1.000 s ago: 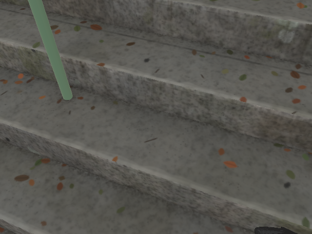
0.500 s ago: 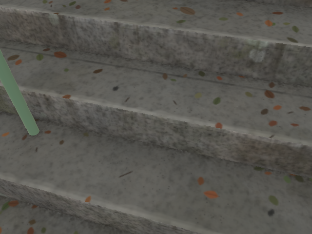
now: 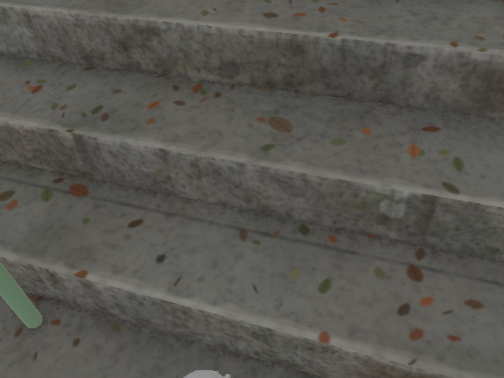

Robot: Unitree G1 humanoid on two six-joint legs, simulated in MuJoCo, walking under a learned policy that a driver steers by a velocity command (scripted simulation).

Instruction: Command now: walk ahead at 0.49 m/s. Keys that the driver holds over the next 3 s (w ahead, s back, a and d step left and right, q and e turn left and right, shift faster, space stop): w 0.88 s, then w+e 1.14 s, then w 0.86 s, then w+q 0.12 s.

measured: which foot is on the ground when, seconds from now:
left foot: up 0.00-0.28, down 0.30-0.78, up 0.80-1.00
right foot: down 0.00-0.34, up 0.36-0.74, down 0.76-1.00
